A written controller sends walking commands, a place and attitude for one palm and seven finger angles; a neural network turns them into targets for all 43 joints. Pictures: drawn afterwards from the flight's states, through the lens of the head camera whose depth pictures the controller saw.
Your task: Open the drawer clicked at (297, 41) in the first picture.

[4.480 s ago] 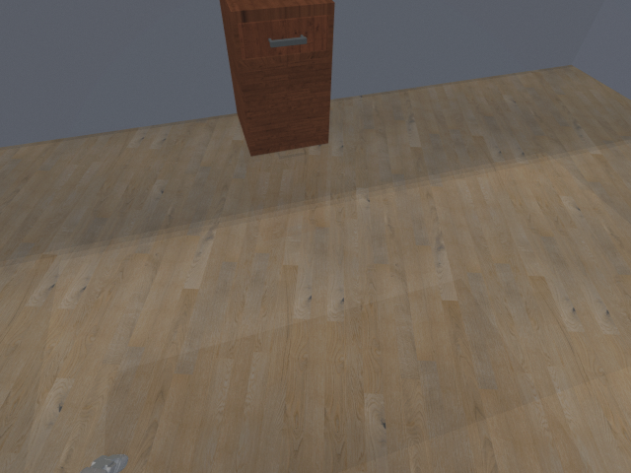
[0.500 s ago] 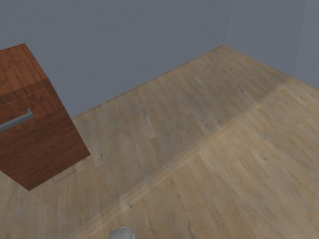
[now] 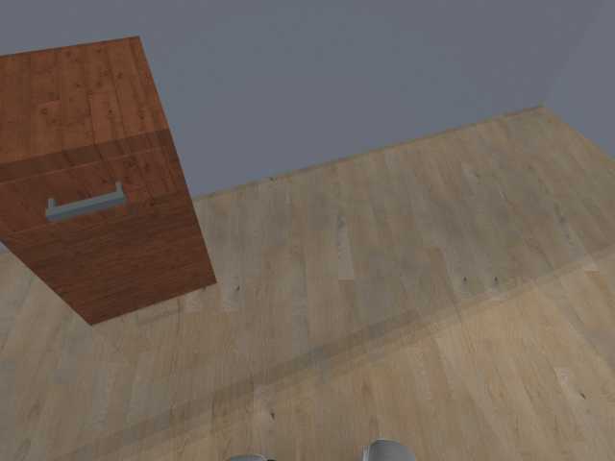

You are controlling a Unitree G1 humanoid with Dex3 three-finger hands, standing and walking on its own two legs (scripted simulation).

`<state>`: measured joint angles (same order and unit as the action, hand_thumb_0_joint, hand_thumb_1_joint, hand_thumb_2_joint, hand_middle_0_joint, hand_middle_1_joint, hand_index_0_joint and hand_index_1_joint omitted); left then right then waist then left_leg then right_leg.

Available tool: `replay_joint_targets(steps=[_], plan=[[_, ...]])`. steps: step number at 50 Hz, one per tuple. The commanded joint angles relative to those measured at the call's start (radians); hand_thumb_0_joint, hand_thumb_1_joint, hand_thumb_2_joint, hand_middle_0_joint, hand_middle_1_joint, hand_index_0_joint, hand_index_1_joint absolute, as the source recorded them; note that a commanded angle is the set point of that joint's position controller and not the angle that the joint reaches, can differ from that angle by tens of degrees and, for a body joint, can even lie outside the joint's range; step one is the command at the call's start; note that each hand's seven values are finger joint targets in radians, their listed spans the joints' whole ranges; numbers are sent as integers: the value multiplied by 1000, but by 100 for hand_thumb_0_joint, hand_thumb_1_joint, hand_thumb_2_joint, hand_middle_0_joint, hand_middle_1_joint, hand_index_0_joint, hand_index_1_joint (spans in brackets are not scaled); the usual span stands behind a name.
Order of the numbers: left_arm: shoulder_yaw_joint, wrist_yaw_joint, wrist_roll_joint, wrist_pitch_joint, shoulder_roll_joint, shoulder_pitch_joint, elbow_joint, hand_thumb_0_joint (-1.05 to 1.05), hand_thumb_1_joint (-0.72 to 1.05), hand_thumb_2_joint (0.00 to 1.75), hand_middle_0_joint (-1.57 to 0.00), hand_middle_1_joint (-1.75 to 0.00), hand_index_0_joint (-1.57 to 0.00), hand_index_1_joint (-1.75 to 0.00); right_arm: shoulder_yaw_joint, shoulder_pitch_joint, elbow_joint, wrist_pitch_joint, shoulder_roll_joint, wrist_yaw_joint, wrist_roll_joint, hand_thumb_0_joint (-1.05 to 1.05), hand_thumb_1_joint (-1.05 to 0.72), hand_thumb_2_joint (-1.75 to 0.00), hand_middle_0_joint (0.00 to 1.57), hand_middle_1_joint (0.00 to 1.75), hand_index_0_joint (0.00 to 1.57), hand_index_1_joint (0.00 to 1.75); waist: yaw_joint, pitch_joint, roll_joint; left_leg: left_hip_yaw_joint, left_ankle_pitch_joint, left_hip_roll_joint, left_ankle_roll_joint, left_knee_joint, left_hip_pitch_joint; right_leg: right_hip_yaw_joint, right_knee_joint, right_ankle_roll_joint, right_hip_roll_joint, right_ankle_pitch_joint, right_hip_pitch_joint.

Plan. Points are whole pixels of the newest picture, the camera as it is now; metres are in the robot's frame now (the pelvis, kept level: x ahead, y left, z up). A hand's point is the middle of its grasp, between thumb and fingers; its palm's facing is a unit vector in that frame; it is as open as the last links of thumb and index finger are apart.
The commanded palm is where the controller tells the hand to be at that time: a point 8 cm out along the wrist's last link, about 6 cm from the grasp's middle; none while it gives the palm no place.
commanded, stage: turn to face it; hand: left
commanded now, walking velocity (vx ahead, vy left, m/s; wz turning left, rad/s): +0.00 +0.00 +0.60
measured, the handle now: (86, 199) +0.62 +0.54 -0.18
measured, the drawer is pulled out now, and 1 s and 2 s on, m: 0.00 0.00 0.00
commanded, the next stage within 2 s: take the last steps up to it in 0.60 s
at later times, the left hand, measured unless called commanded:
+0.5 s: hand out of the picture +0.06 +0.14 -0.14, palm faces +0.29 -0.92 -0.27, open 7.4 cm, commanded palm none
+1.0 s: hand out of the picture -0.03 +0.17 -0.16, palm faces +0.44 -0.87 -0.22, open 7.4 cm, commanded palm none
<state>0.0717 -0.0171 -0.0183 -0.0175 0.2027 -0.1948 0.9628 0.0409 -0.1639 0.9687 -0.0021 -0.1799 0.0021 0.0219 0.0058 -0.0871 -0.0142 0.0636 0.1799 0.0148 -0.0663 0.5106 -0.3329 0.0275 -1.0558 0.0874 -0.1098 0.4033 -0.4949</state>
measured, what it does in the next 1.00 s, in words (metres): steps on the spot, turning left: right foot, then left foot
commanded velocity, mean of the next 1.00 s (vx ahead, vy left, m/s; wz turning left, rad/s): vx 0.10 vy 0.02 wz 0.32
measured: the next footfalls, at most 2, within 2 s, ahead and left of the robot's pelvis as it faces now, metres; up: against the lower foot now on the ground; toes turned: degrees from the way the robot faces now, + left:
right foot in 0.22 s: +0.09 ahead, -0.16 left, +0.00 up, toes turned +5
left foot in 0.66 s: +0.00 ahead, +0.07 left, +0.00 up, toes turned +26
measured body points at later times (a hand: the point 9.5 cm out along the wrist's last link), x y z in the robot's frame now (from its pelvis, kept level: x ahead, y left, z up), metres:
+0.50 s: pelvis +0.03 -0.07 +0.01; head +0.07 -0.08 +0.45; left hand +0.04 +0.19 -0.12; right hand +0.17 -0.31 -0.15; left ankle -0.04 +0.08 -0.66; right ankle +0.05 -0.16 -0.73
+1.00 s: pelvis +0.02 -0.03 +0.01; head +0.03 -0.02 +0.46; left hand -0.05 +0.21 -0.14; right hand +0.18 -0.22 -0.14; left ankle -0.04 +0.06 -0.73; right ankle +0.09 -0.15 -0.69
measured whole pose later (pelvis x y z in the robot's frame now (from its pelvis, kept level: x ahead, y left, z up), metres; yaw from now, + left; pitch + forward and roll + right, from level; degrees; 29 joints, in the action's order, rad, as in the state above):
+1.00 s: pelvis +0.02 -0.03 +0.01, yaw +25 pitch -2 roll +0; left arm 0.04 0.01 -0.03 -0.03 0.21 -0.25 1.01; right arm 0.03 -0.23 0.99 0.02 -0.18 -0.01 0.02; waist 0.01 -0.04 -0.01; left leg 0.03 0.25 0.02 -0.04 0.39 -0.11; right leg 0.07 -0.83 0.06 -0.09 0.41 -0.37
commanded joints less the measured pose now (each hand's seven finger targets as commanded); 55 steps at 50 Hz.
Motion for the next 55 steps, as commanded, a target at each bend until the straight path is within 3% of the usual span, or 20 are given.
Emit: replay_joint_targets(steps=[1, 6, 9, 10, 11, 13, 15, 17, 21, 27, 31, 32, 33, 34, 36, 39, 49, 53, 54, 55], plan=[[21, -4, 1, -7, 67, -35, -84, 0, 90, 90, -20, -30, -20, -30, 62, -33, -77, 3, -202, -5, 1, 0, -90, -90, 20, 30, 20, 30, -18, 132, 133, -312, -92, -248, -118, -218, 73, -3, 87, 7, 18, -16, 17], [16, -7, 7, 2, 77, 17, -143, 0, 90, 90, -20, -30, -20, -30, 80, -39, -95, -12, -220, -3, 6, 0, -90, -90, 20, 30, 20, 30, -28, 141, 167, -378, -240, -222, -109, -140, 75, 5, 312, -7, 77, 9, 134], [22, -13, 12, 18, 113, -70, -141, 0, 90, 90, -20, -30, -20, -30, 83, -4, -122, -18, -208, 1, -5, 0, -90, -90, 20, 30, 20, 30, 26, 177, 125, -356, -218, -154, -38, -8, -29, -7, 640, -21, 63, -185, 374], [37, -21, -4, 30, 197, -100, -146, 0, 90, 90, -20, -30, -20, -30, 75, -27, -135, -18, -148, 7, -15, 0, -90, -90, 20, 30, 20, 30, 37, 198, -96, -233, 37, -44, 44, 183, -204, -203, 777, -76, -150, -208, 529], [45, -22, -13, 31, 280, -84, -164, 0, 90, 90, -20, -30, -20, -30, 69, -36, -162, -18, -109, 9, -11, 0, -90, -90, 20, 30, 20, 30, 28, 173, -294, -87, 398, 67, 112, 426, -311, -396, 793, -192, -397, -415, 483], [30, -25, -3, 26, 215, 21, -190, 0, 90, 90, -20, -30, -20, -30, 82, -31, -133, -46, -154, 11, 1, 0, -90, -90, 20, 30, 20, 30, -11, 91, -180, -136, 327, -12, 105, 689, -249, -280, 790, -223, -325, -312, 270], [9, -21, -1, 30, 155, 81, -197, 0, 90, 90, -20, -30, -20, -30, 72, -59, -105, -52, -142, 22, 4, 0, -90, -90, 20, 30, 20, 30, -44, 46, -135, -104, 209, -42, 123, 750, -258, -98, 745, -196, -230, -403, 268], [6, -22, -4, 35, 148, 49, -185, 0, 90, 90, -20, -30, -20, -30, 64, -65, -99, -54, -126, 25, 1, 0, -90, -90, 20, 30, 20, 30, -35, 70, -146, -81, 188, -42, 136, 712, -249, -26, 717, -187, -208, -523, 326], [12, -19, -6, 31, 177, -65, -135, 0, 90, 90, -20, -30, -20, -30, 51, 19, -113, -57, -127, 22, -3, 0, -90, -90, 20, 30, 20, 30, 21, 97, -165, -39, 244, -42, 147, 560, -221, -3, 687, -209, -229, -647, 434], [22, -17, -15, 22, 219, -125, -83, 0, 90, 90, -20, -30, -20, -30, 26, 87, -116, -45, -114, 16, -15, 0, -90, -90, 20, 30, 20, 30, 50, 135, -210, 10, 299, -30, 123, 299, -93, 9, 638, -225, -247, -752, 466], [25, -16, -5, 14, 216, -90, -52, 0, 90, 90, -20, -30, -20, -30, 22, 7, -85, -27, -130, 9, -15, 0, -90, -90, 20, 30, 20, 30, -4, 171, -198, 38, 88, -29, 96, -51, 129, 69, 523, -151, -211, -673, 403], [21, -13, 5, 10, 188, -92, -61, 0, 90, 90, -20, -30, -20, -30, 33, -39, -77, -15, -188, 7, -8, 0, -90, -90, 20, 30, 20, 30, -31, 207, -70, -25, -100, -108, 66, -151, 298, 116, 402, -98, -171, -539, 284], [9, -6, 10, 6, 128, -99, -93, 0, 90, 90, -20, -30, -20, -30, 56, -72, -76, -9, -290, 4, 1, 0, -90, -90, 20, 30, 20, 30, -48, 218, 234, -319, -474, -354, -48, -144, 448, 155, 221, -25, -46, -22, 17], [-9, -10, 1, -4, 114, -52, -113, 0, 90, 90, -20, -30, -20, -30, 59, -98, -63, -21, -323, -3, -6, 0, -90, -90, 20, 30, 20, 30, -66, 182, 264, -345, -669, -447, -144, -146, 376, 81, 93, -18, -16, 252, -26], [-4, -15, 5, -18, 124, -23, -73, 0, 90, 90, -20, -30, -20, -30, 40, -34, -55, -15, -254, -24, -3, 0, -90, -90, 20, 30, 20, 30, -37, 128, 259, -272, -550, -352, -132, -153, 272, -12, -5, -21, -17, 166, -14], [-5, 9, -3, -8, 115, -68, -22, 0, 90, 90, -20, -30, -20, -30, 24, -8, -59, 1, -201, -21, -5, 0, -90, -90, 20, 30, 20, 30, -16, 98, 174, -199, -295, -260, -98, -205, 272, 21, -38, -22, 3, 28, -26], [-26, 28, -8, 22, 58, 14, -38, 0, 90, 90, -20, -30, -20, -30, 32, -141, 10, 28, -173, -19, 3, 0, -90, -90, 20, 30, 20, 30, -40, 12, 154, -280, 105, -255, -135, -297, 225, 55, 306, -39, 19, 9, 45], [-18, 26, -11, 43, 54, -136, 23, 0, 90, 90, -20, -30, -20, -30, 23, -111, 30, 27, -147, -18, -3, 0, -90, -90, 20, 30, 20, 30, 43, 21, 78, -223, 231, -182, -71, -156, 21, 79, 572, -52, 60, -125, 384], [-7, 20, -16, 53, 91, -213, 51, 0, 90, 90, -20, -30, -20, -30, 18, -110, 33, 32, -114, -16, -8, 0, -90, -90, 20, 30, 20, 30, 77, 26, -14, -162, 296, -110, -27, -18, -96, -8, 654, -69, -4, -67, 518], [10, 11, -23, 63, 176, -296, 71, 0, 90, 90, -20, -30, -20, -30, 6, -115, 8, 37, -58, -9, -16, 0, -90, -90, 20, 30, 20, 30, 106, 35, -242, -32, 354, 4, 25, 251, -272, -317, 809, -151, -230, 119, 613]])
